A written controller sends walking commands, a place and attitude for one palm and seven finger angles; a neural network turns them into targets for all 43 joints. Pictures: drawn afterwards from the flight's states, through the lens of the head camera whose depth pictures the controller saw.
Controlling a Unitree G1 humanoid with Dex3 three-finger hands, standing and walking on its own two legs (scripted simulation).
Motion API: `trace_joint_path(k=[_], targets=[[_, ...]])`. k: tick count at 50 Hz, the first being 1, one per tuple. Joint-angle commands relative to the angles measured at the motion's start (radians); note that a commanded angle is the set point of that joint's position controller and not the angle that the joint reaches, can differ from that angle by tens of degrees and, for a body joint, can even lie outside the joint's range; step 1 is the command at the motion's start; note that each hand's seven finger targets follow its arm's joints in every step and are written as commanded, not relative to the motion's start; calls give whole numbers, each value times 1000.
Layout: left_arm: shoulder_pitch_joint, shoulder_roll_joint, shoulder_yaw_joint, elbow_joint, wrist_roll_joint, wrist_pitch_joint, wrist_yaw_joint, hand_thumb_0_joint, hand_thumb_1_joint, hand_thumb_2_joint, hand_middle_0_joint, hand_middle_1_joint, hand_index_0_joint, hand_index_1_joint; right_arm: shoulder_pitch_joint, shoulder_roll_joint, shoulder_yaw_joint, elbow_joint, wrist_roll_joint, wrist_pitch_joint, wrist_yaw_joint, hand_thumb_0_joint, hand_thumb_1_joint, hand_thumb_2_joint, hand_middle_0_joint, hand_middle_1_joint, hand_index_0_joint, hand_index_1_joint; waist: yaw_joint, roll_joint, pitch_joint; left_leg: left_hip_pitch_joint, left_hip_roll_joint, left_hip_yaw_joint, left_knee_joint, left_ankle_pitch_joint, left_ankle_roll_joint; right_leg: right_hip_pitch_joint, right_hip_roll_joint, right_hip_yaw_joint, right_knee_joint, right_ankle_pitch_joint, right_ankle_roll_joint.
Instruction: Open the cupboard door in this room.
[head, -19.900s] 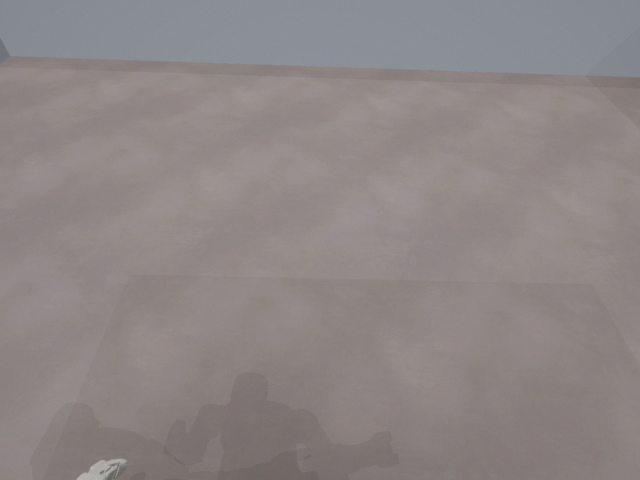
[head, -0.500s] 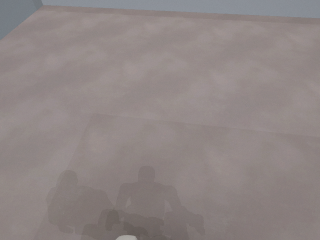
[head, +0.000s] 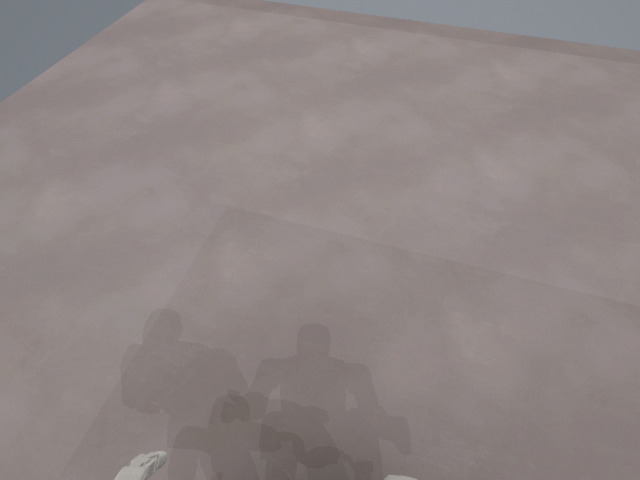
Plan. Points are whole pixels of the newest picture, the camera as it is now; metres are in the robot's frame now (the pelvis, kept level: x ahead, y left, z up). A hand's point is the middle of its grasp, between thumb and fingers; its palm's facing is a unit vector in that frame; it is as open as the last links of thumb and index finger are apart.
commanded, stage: turn or walk to find it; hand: left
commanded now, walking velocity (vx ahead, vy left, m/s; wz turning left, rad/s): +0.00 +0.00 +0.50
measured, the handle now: out of the picture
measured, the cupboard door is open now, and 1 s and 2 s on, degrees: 0 0 0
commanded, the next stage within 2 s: none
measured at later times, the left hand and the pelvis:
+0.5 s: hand out of the picture -0.04 +0.17 -0.16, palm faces +0.32 -0.91 -0.27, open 7.4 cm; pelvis -0.02 -0.04 +0.00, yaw +17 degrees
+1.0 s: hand out of the picture -0.05 +0.20 -0.15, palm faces +0.49 -0.82 -0.28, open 7.4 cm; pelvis -0.04 -0.04 +0.00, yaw +30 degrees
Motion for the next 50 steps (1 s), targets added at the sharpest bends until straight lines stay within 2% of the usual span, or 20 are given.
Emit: trace_joint_path(k=[1,2,3,4,5,7,10,22,24,27,28,29,30,31,32,36,41,45,47,50], targets=[[99,83,17,-59,-7,-33,4,0,900,900,-200,-300,-200,-300,-16,-200,-60,-79,8,-11,-12,0,-900,-900,200,300,200,300,44,136,-150,-8,200,-255,-20,354,114,196,29,-28,-310,173,-14],[148,118,25,-50,-3,-43,8,0,900,900,-200,-300,-200,-300,-19,-174,-57,-85,16,-11,-10,0,-900,-900,200,300,200,300,67,58,-172,-115,147,-222,46,196,66,339,-29,16,-439,257,-24],[174,206,43,-50,15,-53,17,0,900,900,-200,-300,-200,-300,5,-104,-47,-99,24,-13,-3,0,-900,-900,200,300,200,300,77,-215,-197,-302,19,-72,241,-117,-10,478,-271,242,-512,263,-98],[173,246,45,-62,14,-50,18,0,900,900,-200,-300,-200,-300,-30,-115,-50,-120,17,-9,-6,0,-900,-900,200,300,200,300,89,-304,-150,-344,-34,1,462,-383,-41,359,-438,384,-532,396,-205],[131,209,42,-74,8,-48,24,0,900,900,-200,-300,-200,-300,-21,-150,-61,-107,10,5,-6,0,-900,-900,200,300,200,300,67,-198,-117,-308,12,-44,610,-342,-35,245,-433,320,-542,360,-242],[16,153,32,-104,5,-49,22,0,900,900,-200,-300,-200,-300,20,-136,-65,-58,5,23,5,0,-900,-900,200,300,200,300,15,-172,-33,-305,41,-32,750,-231,-41,137,-323,203,-559,208,-203],[-1,105,17,-105,6,-59,18,0,900,900,-200,-300,-200,-300,74,-113,-58,-27,5,27,17,0,-900,-900,200,300,200,300,-10,-150,-29,-304,57,11,777,-119,-66,170,-246,37,-521,340,-165],[177,177,40,-30,21,-51,16,0,900,900,-200,-300,-200,-300,-81,-86,-21,-65,19,11,12,0,-900,-900,200,300,200,300,78,-194,-92,-192,79,133,348,-244,-79,338,-317,-46,-414,660,-225],[176,187,46,-24,22,-47,15,0,900,900,-200,-300,-200,-300,-77,-90,-20,-71,22,4,10,0,-900,-900,200,300,200,300,75,-215,-107,-134,77,150,268,-240,-64,323,-334,-45,-389,660,-226],[143,189,47,-20,13,-39,10,0,900,900,-200,-300,-200,-300,-14,-110,-23,-60,20,-7,10,0,-900,-900,200,300,200,300,26,-173,-138,36,68,177,23,-49,-46,250,-305,-117,-280,574,-155],[137,170,45,-24,5,-34,8,0,900,900,-200,-300,-200,-300,31,-153,-33,-51,18,-18,11,0,-900,-900,200,300,200,300,-8,-65,-166,179,113,113,-91,95,-27,144,-268,-158,-153,465,-105],[144,108,33,-56,-2,-27,2,0,900,900,-200,-300,-200,-300,66,-255,-58,-54,10,-26,6,0,-900,-900,200,300,200,300,-26,228,-178,332,347,-214,-127,392,78,-125,-125,-197,55,29,-23],[62,84,8,-88,6,-20,4,0,900,900,-200,-300,-200,-300,123,-308,-67,-36,16,-15,0,0,-900,-900,200,300,200,300,-58,270,-152,288,451,-278,-141,600,162,-189,-75,-123,197,-231,-9],[46,97,15,-90,8,-12,4,0,900,900,-200,-300,-200,-300,112,-293,-62,-30,12,-12,-6,0,-900,-900,200,300,200,300,-48,192,-130,247,461,-231,-133,570,194,-190,-91,-67,267,-201,-18],[32,91,18,-73,10,-4,8,0,900,900,-200,-300,-200,-300,70,-263,-54,-34,9,-18,-16,0,-900,-900,200,300,200,300,-43,262,-111,195,396,-216,-148,519,175,-197,-93,-27,290,-149,-12],[74,109,26,-36,7,-8,-10,0,900,900,-200,-300,-200,-300,-49,-213,-35,-80,10,-22,-19,0,-900,-900,200,300,200,300,15,138,-70,121,278,-112,-148,376,137,-158,-63,-12,310,18,-3],[51,101,22,-55,8,-5,-6,0,900,900,-200,-300,-200,-300,-16,-219,-44,-84,11,-21,-12,0,-900,-900,200,300,200,300,6,120,-70,98,268,-167,-185,215,145,-148,-47,2,241,49,9],[7,87,16,-89,4,-12,-2,0,900,900,-200,-300,-200,-300,7,-223,-54,-83,5,-15,-9,0,-900,-900,200,300,200,300,-12,145,-89,114,268,-228,-145,256,165,-101,-19,-1,72,-7,3],[16,77,13,-93,-1,-18,-1,0,900,900,-200,-300,-200,-300,0,-221,-57,-87,2,-12,-10,0,-900,-900,200,300,200,300,-8,163,-105,82,253,-254,-114,316,160,-22,5,-10,-35,-14,-5],[110,93,17,-72,-7,-31,2,0,900,900,-200,-300,-200,-300,-29,-215,-61,-98,9,-8,-8,0,-900,-900,200,300,200,300,41,150,-139,-8,208,-256,-30,321,122,171,30,-29,-281,139,-14]])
